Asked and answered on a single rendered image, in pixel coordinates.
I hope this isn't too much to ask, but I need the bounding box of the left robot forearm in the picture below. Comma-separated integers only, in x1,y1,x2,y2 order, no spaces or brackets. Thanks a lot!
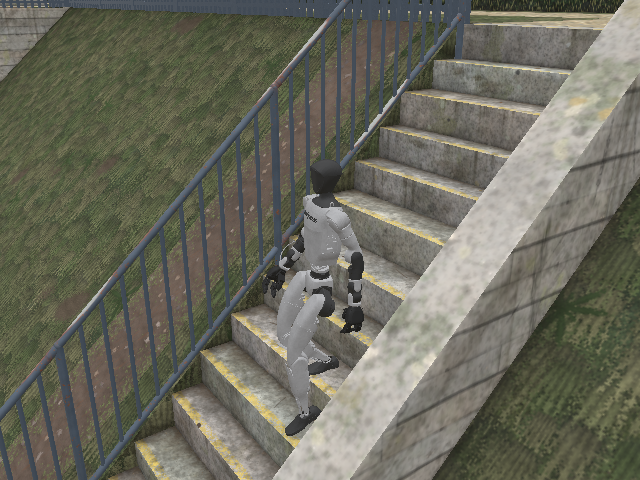
347,252,364,307

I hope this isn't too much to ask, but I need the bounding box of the robot right thigh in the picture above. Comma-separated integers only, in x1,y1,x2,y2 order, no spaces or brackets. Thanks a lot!
277,271,307,347

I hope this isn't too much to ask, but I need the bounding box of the robot right upper arm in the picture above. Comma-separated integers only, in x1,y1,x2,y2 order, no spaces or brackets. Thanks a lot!
301,194,319,238

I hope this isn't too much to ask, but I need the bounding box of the robot left upper arm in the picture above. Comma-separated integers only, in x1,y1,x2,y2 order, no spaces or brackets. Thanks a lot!
326,208,363,264

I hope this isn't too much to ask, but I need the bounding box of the right robot forearm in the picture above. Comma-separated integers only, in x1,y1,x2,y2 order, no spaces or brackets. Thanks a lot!
279,232,305,271

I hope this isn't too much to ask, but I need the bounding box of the robot thigh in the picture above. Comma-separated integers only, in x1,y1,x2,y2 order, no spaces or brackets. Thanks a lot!
287,288,335,370
277,271,307,347

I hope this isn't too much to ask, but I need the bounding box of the robot left hand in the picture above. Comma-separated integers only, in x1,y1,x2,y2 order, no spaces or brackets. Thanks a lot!
340,306,364,334

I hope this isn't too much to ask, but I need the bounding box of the robot right hand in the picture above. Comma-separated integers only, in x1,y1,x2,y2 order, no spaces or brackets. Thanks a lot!
262,265,286,298

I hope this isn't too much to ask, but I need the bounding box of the robot left thigh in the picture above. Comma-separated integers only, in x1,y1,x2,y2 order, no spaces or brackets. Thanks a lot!
287,288,335,370

